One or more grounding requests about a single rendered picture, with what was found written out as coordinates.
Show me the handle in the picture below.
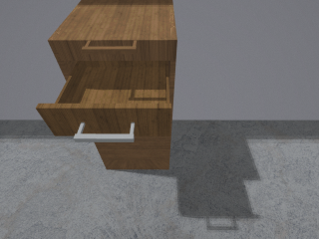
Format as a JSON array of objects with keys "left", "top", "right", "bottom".
[
  {"left": 74, "top": 122, "right": 135, "bottom": 142},
  {"left": 81, "top": 46, "right": 137, "bottom": 55}
]

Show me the cabinet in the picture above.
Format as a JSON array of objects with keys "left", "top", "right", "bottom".
[{"left": 48, "top": 0, "right": 177, "bottom": 170}]

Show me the drawer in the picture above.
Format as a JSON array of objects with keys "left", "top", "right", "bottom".
[{"left": 36, "top": 61, "right": 171, "bottom": 136}]

